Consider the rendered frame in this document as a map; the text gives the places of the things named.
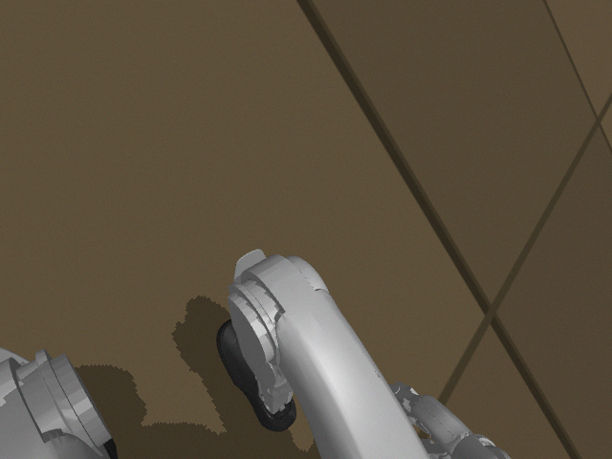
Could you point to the right robot arm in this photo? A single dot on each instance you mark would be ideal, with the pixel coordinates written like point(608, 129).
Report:
point(477, 446)

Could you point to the right robot foot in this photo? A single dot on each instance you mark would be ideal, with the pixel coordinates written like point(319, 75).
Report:
point(242, 376)

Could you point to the right robot hand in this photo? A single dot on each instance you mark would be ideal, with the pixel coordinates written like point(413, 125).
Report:
point(433, 418)

